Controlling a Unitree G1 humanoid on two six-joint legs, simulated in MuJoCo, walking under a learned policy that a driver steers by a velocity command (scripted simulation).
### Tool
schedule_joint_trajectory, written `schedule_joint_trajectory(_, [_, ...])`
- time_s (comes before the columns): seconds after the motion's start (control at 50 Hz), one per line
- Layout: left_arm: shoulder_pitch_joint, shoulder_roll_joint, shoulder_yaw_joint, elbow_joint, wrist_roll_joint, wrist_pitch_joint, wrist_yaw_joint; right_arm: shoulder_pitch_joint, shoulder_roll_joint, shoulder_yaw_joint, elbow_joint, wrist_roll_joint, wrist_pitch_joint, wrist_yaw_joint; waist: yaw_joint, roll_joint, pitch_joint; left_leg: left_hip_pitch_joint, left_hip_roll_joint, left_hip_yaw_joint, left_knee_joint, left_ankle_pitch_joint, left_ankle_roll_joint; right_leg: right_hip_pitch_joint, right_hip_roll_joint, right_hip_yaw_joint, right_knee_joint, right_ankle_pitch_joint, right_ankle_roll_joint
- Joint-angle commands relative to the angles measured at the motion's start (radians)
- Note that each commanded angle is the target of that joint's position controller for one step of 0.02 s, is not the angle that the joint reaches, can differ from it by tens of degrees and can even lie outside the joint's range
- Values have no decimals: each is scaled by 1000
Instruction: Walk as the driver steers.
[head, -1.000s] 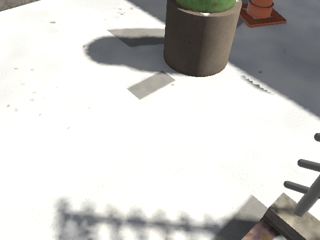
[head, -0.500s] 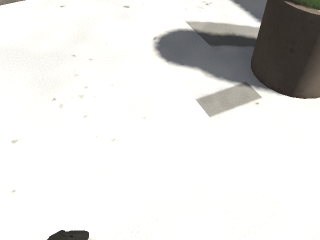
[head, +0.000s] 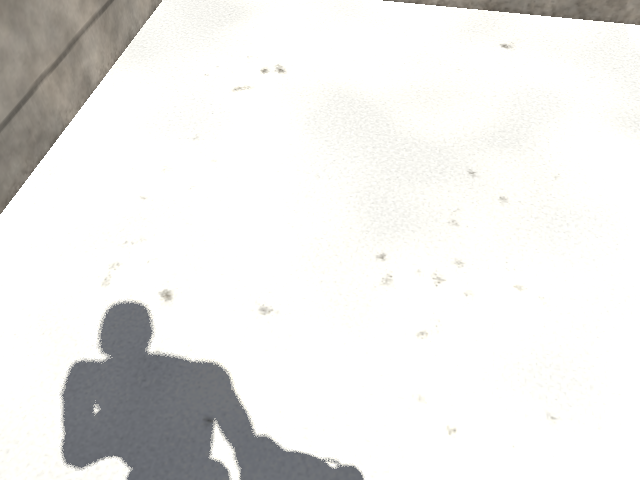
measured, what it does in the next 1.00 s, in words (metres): walks ahead, turning left: right foot, then left foot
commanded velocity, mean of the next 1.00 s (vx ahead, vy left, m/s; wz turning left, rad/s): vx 0.41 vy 0.00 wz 0.45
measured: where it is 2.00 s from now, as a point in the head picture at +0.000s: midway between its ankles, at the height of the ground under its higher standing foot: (369, 444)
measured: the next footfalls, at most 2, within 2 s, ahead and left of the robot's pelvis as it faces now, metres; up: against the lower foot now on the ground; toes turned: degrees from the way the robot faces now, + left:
right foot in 0.22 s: +0.43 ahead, -0.18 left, +0.00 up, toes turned +15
left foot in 0.62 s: +0.57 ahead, +0.13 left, +0.00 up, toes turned +34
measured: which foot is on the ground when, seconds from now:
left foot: down 0.00-0.22, up 0.24-0.60, down 0.62-1.00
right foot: up 0.00-0.20, down 0.22-0.62, up 0.64-1.00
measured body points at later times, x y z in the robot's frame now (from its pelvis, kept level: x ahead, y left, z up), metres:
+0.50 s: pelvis +0.38 -0.07 +0.02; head +0.43 -0.02 +0.46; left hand +0.30 +0.23 -0.11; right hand +0.72 -0.20 -0.04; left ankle +0.46 +0.09 -0.66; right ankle +0.39 -0.19 -0.72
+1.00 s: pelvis +0.52 -0.02 +0.01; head +0.56 -0.01 +0.46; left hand +0.54 +0.29 -0.10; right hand +0.79 -0.20 -0.08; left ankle +0.54 +0.11 -0.72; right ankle +0.58 -0.14 -0.68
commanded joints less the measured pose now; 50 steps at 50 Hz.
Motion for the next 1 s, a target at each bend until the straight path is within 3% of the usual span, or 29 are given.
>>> schedule_joint_trajectory(0.02, [3,149,38,-96,6,25,-9,-75,-151,-41,-108,21,-59,0,53,-36,73,-148,218,-354,-361,240,167,-30,-14,-55,-287,75,27])
schedule_joint_trajectory(0.04, [-45,129,31,-116,-3,21,-19,-101,-166,-48,-118,11,-70,3,47,-16,72,-218,185,-318,-372,249,151,61,-5,-70,-398,185,27])
schedule_joint_trajectory(0.08, [-142,98,19,-154,-31,22,-19,-54,-184,-62,-111,25,-78,17,6,-9,69,-246,174,-324,-383,326,112,182,33,-89,-572,392,26])
schedule_joint_trajectory(0.14, [-150,142,27,-162,-48,22,-15,12,-199,-77,-106,30,-74,29,-31,40,14,-67,221,-378,-308,469,60,245,62,-66,-712,456,-14])
schedule_joint_trajectory(0.18, [-21,218,61,-134,-50,13,3,16,-233,-83,-114,20,-72,20,37,26,-81,44,224,-400,-102,684,15,399,118,-69,-753,290,-18])
schedule_joint_trajectory(0.2, [158,250,78,-93,-43,6,17,-20,-262,-90,-120,13,-69,21,146,-11,-162,18,182,-355,146,763,-23,578,128,-91,-777,249,-21])
schedule_joint_trajectory(0.22, [352,310,96,-61,-17,-1,39,-47,-187,-70,-146,11,-73,23,224,-47,-275,-115,129,-311,459,620,-55,809,1,11,-768,107,-42])
schedule_joint_trajectory(0.24, [387,379,102,-61,31,-6,45,-8,-14,-27,-202,39,-69,11,155,-315,-334,-391,19,-190,783,-245,-80,973,-319,422,-888,109,-86])
schedule_joint_trajectory(0.26, [282,388,111,-81,21,-2,31,93,-89,-28,-233,42,-59,-1,45,-432,-416,-500,60,-141,908,-228,-76,962,-397,768,-990,229,-172])
schedule_joint_trajectory(0.28, [167,264,85,-109,12,3,25,38,-139,-37,-196,19,-36,-11,39,-237,-282,-529,150,-104,920,-129,-82,831,-353,571,-957,285,-187])
schedule_joint_trajectory(0.3, [122,179,62,-105,2,8,20,-20,-139,-37,-195,8,-22,-2,40,-111,-176,-513,188,-75,870,-73,-96,699,-290,358,-929,446,-180])
schedule_joint_trajectory(0.32, [55,171,70,-118,-52,-9,26,-65,-114,-44,-232,89,-14,-4,32,-174,-104,-519,253,-102,885,-77,-147,639,-229,212,-950,596,-165])
schedule_joint_trajectory(0.34, [22,158,65,-98,-62,-19,29,-78,-145,-54,-248,96,0,0,5,-160,-89,-504,289,-103,844,-58,-162,579,-199,131,-958,640,-161])
schedule_joint_trajectory(0.36, [11,153,67,-85,-61,-29,31,-90,-138,-57,-267,90,16,4,-10,-141,-62,-483,311,-96,792,-52,-168,525,-183,63,-978,659,-155])
schedule_joint_trajectory(0.4, [-40,177,79,-67,-69,-33,35,-142,-86,-40,-312,76,33,13,-32,-125,-2,-483,327,-56,630,-36,-190,438,-179,-42,-1033,730,-169])
schedule_joint_trajectory(0.44, [-93,229,96,-66,-64,-25,43,-163,-73,-30,-328,60,31,26,-40,-102,-12,-408,325,-13,432,101,-207,393,-168,-138,-1064,757,-183])
schedule_joint_trajectory(0.5, [-124,270,110,-62,-84,-12,49,-162,-97,-40,-303,51,32,54,-41,-76,-69,-249,278,49,202,324,-179,431,-122,-264,-1011,790,-148])
schedule_joint_trajectory(0.58, [-73,321,126,-46,-125,-4,36,-142,-154,-70,-307,29,29,70,-77,-50,-104,-80,181,78,42,251,-98,503,-136,-256,-813,1022,-147])
schedule_joint_trajectory(0.6, [-72,306,119,-42,-125,0,32,-59,-176,-86,-285,26,20,63,-129,-16,-139,52,154,75,-56,341,-66,477,-111,-267,-677,976,-131])
schedule_joint_trajectory(0.62, [-35,264,101,-37,-101,-2,25,-15,-218,-97,-275,22,12,42,-154,89,-163,216,205,2,-111,685,-23,351,-43,-281,-447,682,-89])
schedule_joint_trajectory(0.64, [68,137,58,-48,-30,3,10,-72,-276,-80,-307,-13,3,13,-42,368,-278,494,517,-322,42,1426,131,40,88,-241,-31,-353,-24])
schedule_joint_trajectory(0.66, [157,205,49,7,-76,6,-5,-73,-172,-32,-337,-39,-9,17,-70,251,-581,541,687,-531,-15,1322,279,54,95,32,87,-354,-18])
schedule_joint_trajectory(0.68, [84,274,68,15,-115,24,-12,-78,-133,-25,-326,-32,-8,27,-96,123,-499,437,628,-438,-70,1022,237,33,71,54,73,-293,-8])
schedule_joint_trajectory(0.7, [10,265,67,-11,-113,38,-8,-133,-130,-24,-303,2,-12,31,-75,60,-359,331,569,-349,-111,785,170,-20,35,34,-24,-243,-2])
schedule_joint_trajectory(0.72, [-23,238,62,-3,-97,56,7,-185,-103,-13,-285,14,-14,27,-50,14,-277,212,532,-301,-141,637,116,1,3,23,-97,-198,10])
schedule_joint_trajectory(0.76, [25,246,72,13,-89,90,19,-252,-131,-21,-269,-7,-11,11,8,69,-185,-29,489,-183,-211,597,88,139,16,-38,-136,-124,37])
schedule_joint_trajectory(0.8, [61,231,79,16,-86,103,29,-263,-153,-35,-267,-16,-7,-14,19,89,-193,-46,492,-115,-237,586,97,134,27,-71,-137,-84,57])
schedule_joint_trajectory(0.9, [-9,172,69,-25,-79,127,28,-276,-120,-42,-250,-8,12,-59,-3,108,-172,-36,513,-15,-286,271,70,105,-14,-102,-286,36,49])
schedule_joint_trajectory(1.0, [-11,189,82,-52,-73,132,-2,-264,-137,-63,-218,13,26,-60,2,140,-169,15,560,57,-241,252,20,194,0,-167,-488,33,-13])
